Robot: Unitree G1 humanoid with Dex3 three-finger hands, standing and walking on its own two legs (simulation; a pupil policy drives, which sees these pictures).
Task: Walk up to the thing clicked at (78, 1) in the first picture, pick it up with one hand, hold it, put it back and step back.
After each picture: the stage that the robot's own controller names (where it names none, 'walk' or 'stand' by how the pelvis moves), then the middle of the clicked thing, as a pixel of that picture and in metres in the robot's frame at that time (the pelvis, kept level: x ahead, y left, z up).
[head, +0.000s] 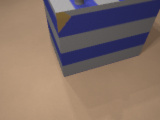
stand; out of the picture +1.07 +0.02 +0.01
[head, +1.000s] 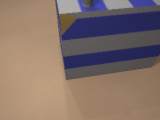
rise first; out of the picture +0.96 +0.01 +0.03
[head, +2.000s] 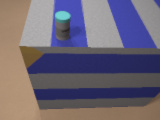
walk; (62, 26) +0.62 +0.11 +0.04
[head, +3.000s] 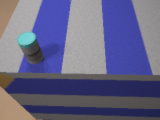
walk; (31, 48) +0.47 +0.22 +0.04
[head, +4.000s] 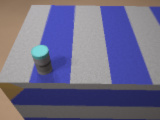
stand; (42, 60) +0.47 +0.18 +0.01
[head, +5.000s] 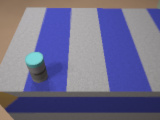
stand; (37, 67) +0.43 +0.19 +0.01
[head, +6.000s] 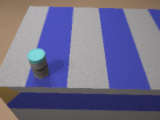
stand; (39, 64) +0.45 +0.19 +0.01
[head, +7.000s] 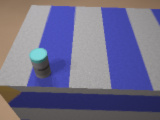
stand; (40, 63) +0.45 +0.18 +0.01
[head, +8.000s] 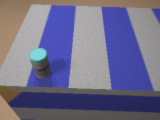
stand; (40, 63) +0.44 +0.18 +0.01
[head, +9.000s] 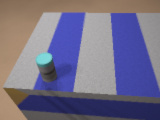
rise first; (46, 67) +0.44 +0.19 +0.01
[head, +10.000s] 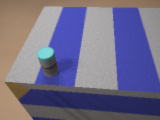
go down; (48, 62) +0.45 +0.19 +0.01
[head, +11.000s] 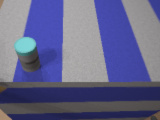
go down; (28, 55) +0.44 +0.17 +0.03
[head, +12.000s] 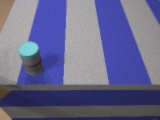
approach; (31, 59) +0.44 +0.18 +0.03
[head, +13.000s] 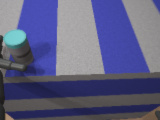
close in; (20, 49) +0.45 +0.19 +0.06
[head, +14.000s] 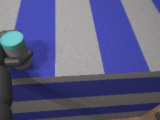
lift; (17, 51) +0.44 +0.20 +0.07
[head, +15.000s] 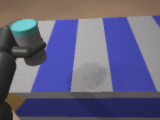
lift; (30, 43) +0.35 +0.15 +0.25
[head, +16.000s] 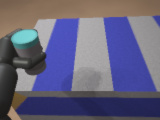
hold; (30, 53) +0.34 +0.16 +0.22
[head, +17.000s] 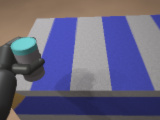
hold; (29, 60) +0.33 +0.17 +0.19
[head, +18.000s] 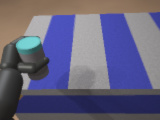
crouch; (34, 59) +0.35 +0.15 +0.18
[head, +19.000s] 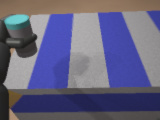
crouch; (22, 36) +0.41 +0.19 +0.22
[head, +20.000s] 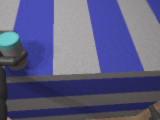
lower; (13, 51) +0.45 +0.21 +0.06
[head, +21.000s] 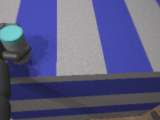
lower; (16, 45) +0.45 +0.20 +0.07
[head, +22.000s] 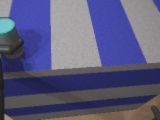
lower; (8, 39) +0.47 +0.21 +0.08
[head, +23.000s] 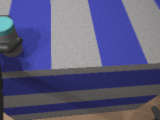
lower; (7, 37) +0.48 +0.21 +0.08
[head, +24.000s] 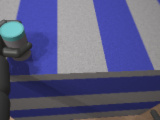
loosen; (17, 42) +0.46 +0.20 +0.08
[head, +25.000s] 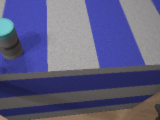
withdraw; (7, 40) +0.46 +0.20 +0.08
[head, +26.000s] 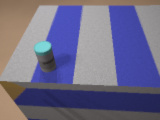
sink last; (45, 57) +0.46 +0.19 +0.05
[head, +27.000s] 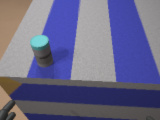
stand; (42, 51) +0.47 +0.19 +0.05
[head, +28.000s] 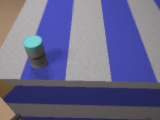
stand; (36, 52) +0.46 +0.19 +0.06
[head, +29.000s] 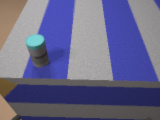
stand; (38, 51) +0.47 +0.18 +0.07
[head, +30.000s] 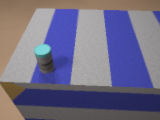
stand; (44, 59) +0.48 +0.18 +0.01
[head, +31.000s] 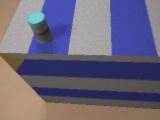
walk; (40, 28) +0.55 +0.20 +0.03
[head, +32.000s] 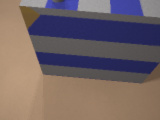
walk; out of the picture +0.85 +0.13 +0.04
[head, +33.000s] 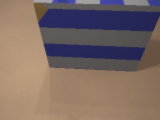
stand; out of the picture +1.14 +0.18 +0.03
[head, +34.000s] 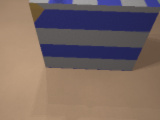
stand; out of the picture +1.11 +0.18 +0.01
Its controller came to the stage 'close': yes
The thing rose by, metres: 0.21
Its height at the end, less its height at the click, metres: +0.00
